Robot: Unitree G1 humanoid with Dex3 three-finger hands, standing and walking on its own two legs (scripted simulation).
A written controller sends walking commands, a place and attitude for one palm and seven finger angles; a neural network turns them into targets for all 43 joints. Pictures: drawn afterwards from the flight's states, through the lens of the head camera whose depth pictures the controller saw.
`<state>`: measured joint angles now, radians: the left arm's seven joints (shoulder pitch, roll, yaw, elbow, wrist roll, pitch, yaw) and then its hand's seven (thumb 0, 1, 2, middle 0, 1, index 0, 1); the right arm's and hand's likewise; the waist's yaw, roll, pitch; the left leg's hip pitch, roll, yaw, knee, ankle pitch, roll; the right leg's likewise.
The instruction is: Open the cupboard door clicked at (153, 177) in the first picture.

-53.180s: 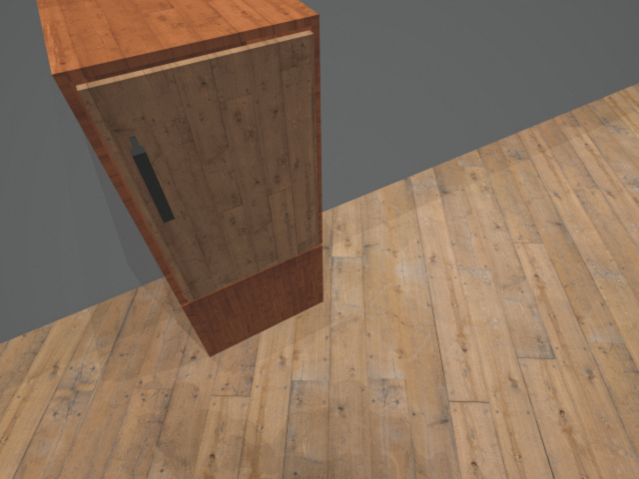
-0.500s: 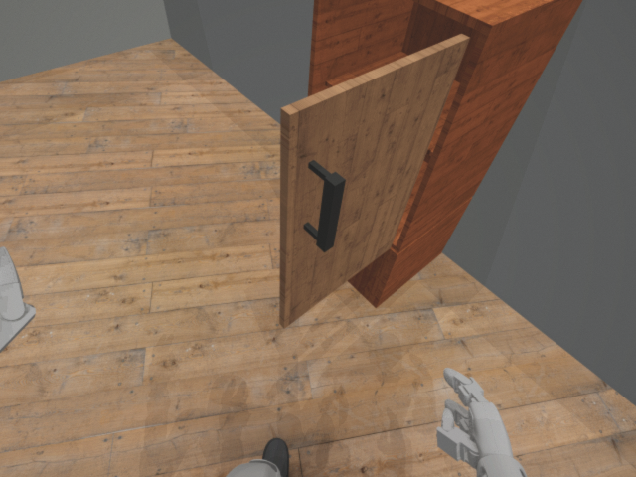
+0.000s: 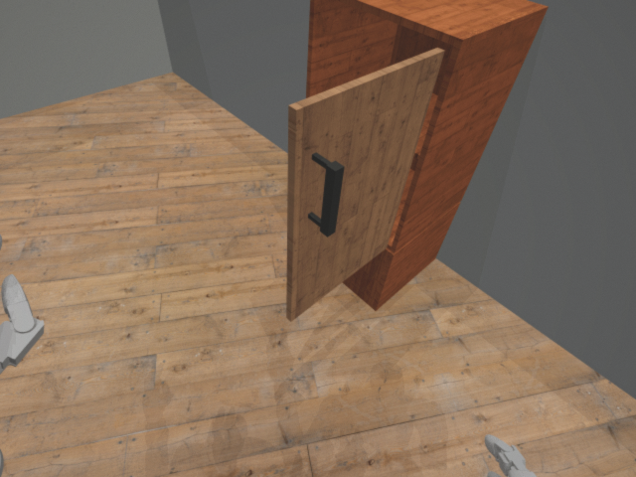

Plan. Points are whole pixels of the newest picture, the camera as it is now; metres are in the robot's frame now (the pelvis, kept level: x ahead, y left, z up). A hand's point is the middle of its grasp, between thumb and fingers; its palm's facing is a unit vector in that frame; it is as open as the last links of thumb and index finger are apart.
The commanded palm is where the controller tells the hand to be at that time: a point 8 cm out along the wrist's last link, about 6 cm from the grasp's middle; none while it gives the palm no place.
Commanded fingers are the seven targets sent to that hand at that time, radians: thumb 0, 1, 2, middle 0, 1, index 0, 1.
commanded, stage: stop stepping back and stand still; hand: left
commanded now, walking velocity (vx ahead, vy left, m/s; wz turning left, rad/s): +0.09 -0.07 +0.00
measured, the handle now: (323, 195) +0.57 +0.03 +0.02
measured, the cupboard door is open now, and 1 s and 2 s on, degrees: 90 90 90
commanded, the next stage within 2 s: let the arm hang, fingers relaxed in 0.52 s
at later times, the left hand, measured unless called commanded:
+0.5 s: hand (25, 336) +0.19 +0.28 +0.16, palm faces +0.44 -0.78 -0.44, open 7.4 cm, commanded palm +0.13 +0.31 +0.18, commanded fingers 0.00 0.90 0.90 -0.20 -0.30 -0.20 -0.30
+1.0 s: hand out of the picture -0.04 +0.18 -0.17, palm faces +0.06 -0.98 -0.16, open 7.0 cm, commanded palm none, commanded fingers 0.00 0.90 0.90 -0.20 -0.30 -0.20 -0.30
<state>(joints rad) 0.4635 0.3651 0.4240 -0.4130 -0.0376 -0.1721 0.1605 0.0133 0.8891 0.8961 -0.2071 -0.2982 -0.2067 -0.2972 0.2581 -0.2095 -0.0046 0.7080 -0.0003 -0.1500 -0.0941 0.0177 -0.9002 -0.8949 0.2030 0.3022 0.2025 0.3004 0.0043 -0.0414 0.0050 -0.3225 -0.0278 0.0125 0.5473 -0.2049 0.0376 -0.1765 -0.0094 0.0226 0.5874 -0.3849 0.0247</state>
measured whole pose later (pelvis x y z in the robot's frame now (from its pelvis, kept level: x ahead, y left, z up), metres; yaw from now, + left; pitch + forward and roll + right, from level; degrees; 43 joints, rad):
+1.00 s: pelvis -0.03 +0.01 +0.01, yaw +3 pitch -1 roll -1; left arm 0.30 0.18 0.01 1.05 0.01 0.04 0.01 0.00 0.99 0.89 -0.21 -0.30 -0.20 -0.30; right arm 0.23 -0.21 0.01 1.04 -0.02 0.04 -0.01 0.01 -0.90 -0.89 0.20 0.30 0.20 0.30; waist -0.01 -0.02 0.07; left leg -0.31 0.00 -0.01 0.49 -0.17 0.02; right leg -0.17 -0.01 -0.06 0.47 -0.28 0.00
